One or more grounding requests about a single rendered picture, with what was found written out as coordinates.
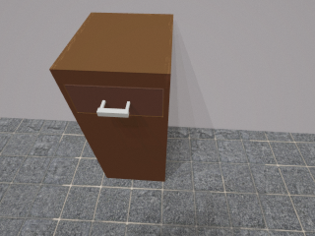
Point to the cabinet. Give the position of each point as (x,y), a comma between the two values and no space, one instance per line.
(130,50)

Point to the drawer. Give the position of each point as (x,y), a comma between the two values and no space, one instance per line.
(143,101)

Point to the handle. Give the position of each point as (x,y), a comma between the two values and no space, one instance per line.
(113,112)

